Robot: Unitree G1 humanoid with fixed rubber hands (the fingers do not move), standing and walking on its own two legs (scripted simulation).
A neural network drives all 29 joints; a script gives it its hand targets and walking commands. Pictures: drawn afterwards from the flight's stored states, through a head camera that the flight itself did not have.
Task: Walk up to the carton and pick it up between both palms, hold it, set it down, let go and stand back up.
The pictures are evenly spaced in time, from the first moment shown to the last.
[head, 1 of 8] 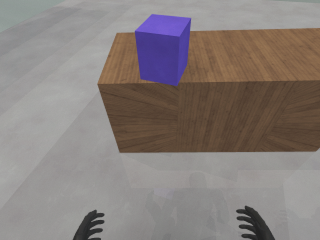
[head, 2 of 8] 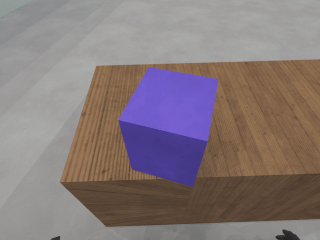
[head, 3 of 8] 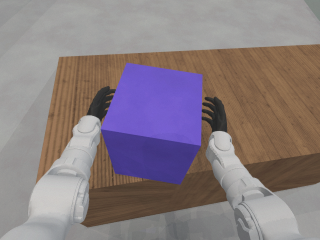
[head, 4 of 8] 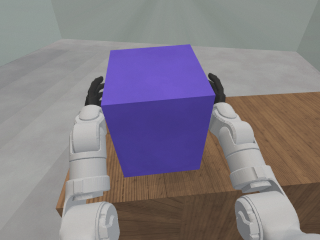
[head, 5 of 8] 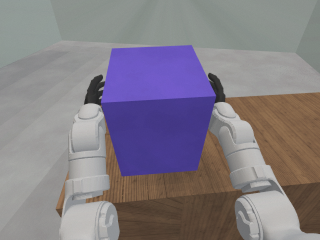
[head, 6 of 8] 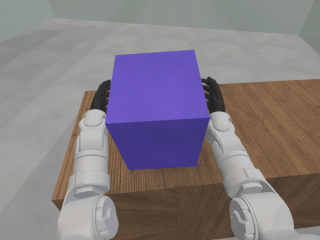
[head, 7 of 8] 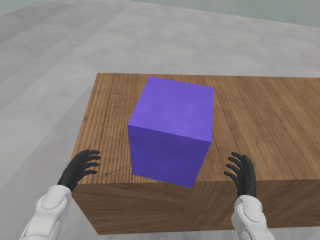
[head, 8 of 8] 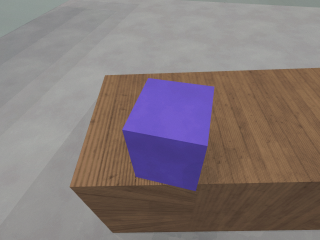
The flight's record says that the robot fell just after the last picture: no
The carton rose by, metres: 0.21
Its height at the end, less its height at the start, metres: +0.00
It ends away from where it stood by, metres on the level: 0.01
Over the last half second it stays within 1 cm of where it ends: yes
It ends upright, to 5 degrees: yes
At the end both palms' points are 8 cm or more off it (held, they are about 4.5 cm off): yes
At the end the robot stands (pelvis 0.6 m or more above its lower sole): yes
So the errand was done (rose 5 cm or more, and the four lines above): yes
